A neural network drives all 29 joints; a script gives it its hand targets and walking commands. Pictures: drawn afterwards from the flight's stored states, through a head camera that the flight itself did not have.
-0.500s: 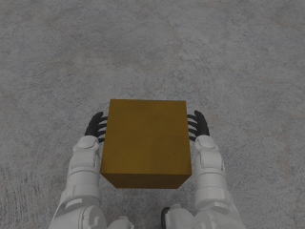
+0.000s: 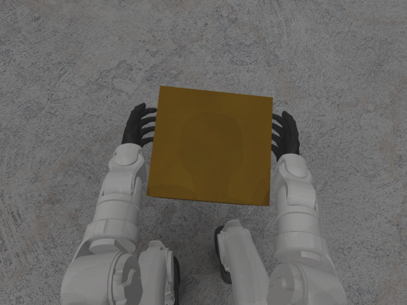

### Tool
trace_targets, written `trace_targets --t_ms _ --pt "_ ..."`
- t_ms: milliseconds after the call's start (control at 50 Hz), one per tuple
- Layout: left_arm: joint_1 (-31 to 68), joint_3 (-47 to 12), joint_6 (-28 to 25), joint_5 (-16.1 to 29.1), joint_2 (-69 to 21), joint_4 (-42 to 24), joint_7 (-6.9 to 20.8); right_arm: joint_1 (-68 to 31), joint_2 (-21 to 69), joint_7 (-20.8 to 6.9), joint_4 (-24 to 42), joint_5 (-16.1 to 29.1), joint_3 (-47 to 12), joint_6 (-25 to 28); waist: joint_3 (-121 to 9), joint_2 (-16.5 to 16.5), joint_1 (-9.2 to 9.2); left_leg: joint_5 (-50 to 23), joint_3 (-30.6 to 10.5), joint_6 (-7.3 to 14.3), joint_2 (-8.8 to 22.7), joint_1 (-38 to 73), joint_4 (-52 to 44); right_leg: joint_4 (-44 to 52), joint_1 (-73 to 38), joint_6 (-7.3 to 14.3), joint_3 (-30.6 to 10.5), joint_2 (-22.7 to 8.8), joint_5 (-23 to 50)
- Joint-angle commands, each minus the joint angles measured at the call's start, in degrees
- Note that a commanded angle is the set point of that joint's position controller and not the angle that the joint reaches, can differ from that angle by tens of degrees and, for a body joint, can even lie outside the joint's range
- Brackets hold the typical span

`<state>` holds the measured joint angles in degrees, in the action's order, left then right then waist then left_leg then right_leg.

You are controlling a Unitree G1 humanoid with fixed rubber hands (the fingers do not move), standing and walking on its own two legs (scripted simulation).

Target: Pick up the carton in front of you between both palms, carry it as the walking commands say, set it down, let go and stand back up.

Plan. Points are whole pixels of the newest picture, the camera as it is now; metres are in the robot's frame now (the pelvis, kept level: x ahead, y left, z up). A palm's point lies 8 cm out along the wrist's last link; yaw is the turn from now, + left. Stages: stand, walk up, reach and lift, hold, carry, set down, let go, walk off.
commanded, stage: set down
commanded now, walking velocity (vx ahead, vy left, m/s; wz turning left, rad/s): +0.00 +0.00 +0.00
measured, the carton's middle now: (207, 156) +0.42 -0.07 -0.15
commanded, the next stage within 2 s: none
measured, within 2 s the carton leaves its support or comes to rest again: neither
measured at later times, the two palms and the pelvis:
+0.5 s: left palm (160, 145) +0.48 +0.04 -0.23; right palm (274, 162) +0.40 -0.25 -0.23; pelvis -0.03 -0.01 -0.13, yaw +2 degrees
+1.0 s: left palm (176, 147) +0.52 +0.00 -0.38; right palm (270, 164) +0.42 -0.28 -0.35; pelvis -0.05 +0.00 -0.21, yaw +0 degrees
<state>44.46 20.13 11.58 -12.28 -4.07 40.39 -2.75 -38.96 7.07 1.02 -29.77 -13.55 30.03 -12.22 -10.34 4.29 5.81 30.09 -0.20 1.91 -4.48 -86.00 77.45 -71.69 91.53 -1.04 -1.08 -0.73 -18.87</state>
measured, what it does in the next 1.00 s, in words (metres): lowers itself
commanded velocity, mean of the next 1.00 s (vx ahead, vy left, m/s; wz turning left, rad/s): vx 0.00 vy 0.00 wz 0.00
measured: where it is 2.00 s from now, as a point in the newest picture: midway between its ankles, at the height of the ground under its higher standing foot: (199, 280)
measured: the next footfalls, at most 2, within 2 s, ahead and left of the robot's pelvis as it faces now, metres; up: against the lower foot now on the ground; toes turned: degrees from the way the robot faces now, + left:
none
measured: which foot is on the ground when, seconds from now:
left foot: down 0.00-1.00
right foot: down 0.00-1.00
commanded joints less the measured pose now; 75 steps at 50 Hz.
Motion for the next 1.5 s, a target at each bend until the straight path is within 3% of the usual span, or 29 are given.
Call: trace_targets --t_ms 0,160,300,580,700,860,940,1040,1100,1280,1480 --pt "31.8 -27.5 -2.1 4.6 -50.7 0.1 9.0 -30.6 45.1 -13.0 -5.5 4.4 -29.4 -0.5 -47.1 1.1 3.8 -18.7 -5.2 -2.7 -4.4 8.6 -6.1 -4.9 -27.2 0.3 1.8 7.7 16.3" --pt "38.9 -28.9 -1.9 6.3 -47.2 -0.1 7.7 -35.9 44.3 -12.1 -5.1 7.4 -29.2 -1.4 -53.3 2.1 4.44 -15.0 -2.6 -2.7 -6.0 -0.1 2.7 -13.0 -23.4 -0.9 2.2 7.7 17.6" --pt "45.7 -30.1 -0.5 8.6 -45.2 0.1 8.4 -42.5 43.5 -10.5 -2.9 9.5 -30.3 -3.0 -56.9 1.3 5.72 -9.0 -0.3 -2.4 -7.4 -8.7 9.5 -18.1 -24.6 -1.6 2.6 7.6 17.1" --pt "57.5 -23.9 0.8 8.1 -38.4 10.4 10.4 -56.3 38.2 -8.7 -5.3 9.0 -24.6 -3.7 -51.6 0.6 7.36 -0.3 1.3 -0.6 -7.4 -24.9 19.9 -26.6 -18.1 -2.5 3.1 6.7 10.2" --pt "61.8 -24.7 0.8 9.3 -36.5 13.1 10.0 -60.3 34.0 -9.1 -6.7 9.2 -21.5 -2.8 -51.2 2.7 9.24 -0.8 1.0 -0.9 -6.7 -24.8 23.3 -30.7 -12.4 -2.4 4.7 5.7 10.6" --pt "68.7 -31.4 -0.3 14.4 -35.4 11.2 8.3 -62.8 30.3 -10.1 -7.1 12.2 -20.2 -0.9 -53.7 7.3 12.6 -7.8 -0.3 -1.9 -5.5 -18.2 28.0 -36.1 -5.6 -1.9 6.7 4.0 15.8" --pt "67.7 -29.8 -1.3 12.5 -32.1 12.8 7.4 -59.5 31.7 -12.2 -14.5 13.1 -17.0 -1.2 -46.0 9.7 10.6 -10.2 -0.9 -1.5 -4.5 -19.6 28.6 -37.9 1.6 -1.7 5.6 3.7 16.8" --pt "66.9 -30.7 -2.0 12.2 -32.8 10.6 6.0 -62.5 32.9 -13.4 -11.3 16.9 -20.2 -0.6 -51.4 10.1 7.85 -16.7 -1.0 -1.4 -4.3 -15.1 30.8 -39.8 2.2 -2.2 5.3 3.7 20.6" --pt "67.1 -31.3 -2.5 12.8 -32.7 10.0 5.9 -62.7 33.2 -13.6 -11.2 18.1 -21.2 -0.4 -49.3 9.2 8.56 -17.5 -1.4 -0.8 -4.3 -16.3 31.8 -40.4 3.4 -2.1 5.0 4.0 21.8" --pt "69.0 -30.4 -3.7 13.6 -29.2 12.6 7.3 -61.0 29.3 -11.8 -16.4 16.2 -16.8 0.9 -39.8 9.8 10.82 -8.7 -1.6 -0.4 -4.4 -24.2 32.1 -39.9 4.3 -1.6 4.0 3.4 17.0" --pt "68.4 -24.5 -3.4 9.6 -21.9 19.0 8.0 -62.8 23.4 -11.2 -21.2 12.0 -10.0 1.7 -29.3 9.1 8.52 -2.5 -2.3 0.5 -3.4 -28.7 31.9 -40.1 10.9 -1.4 3.4 3.1 7.8"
